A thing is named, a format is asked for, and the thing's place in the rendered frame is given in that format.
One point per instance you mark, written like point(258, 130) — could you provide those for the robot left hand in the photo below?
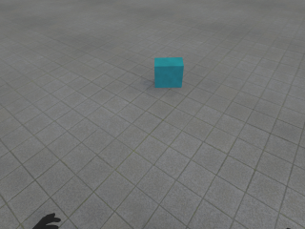
point(49, 218)

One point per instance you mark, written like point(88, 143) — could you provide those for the carton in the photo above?
point(168, 72)

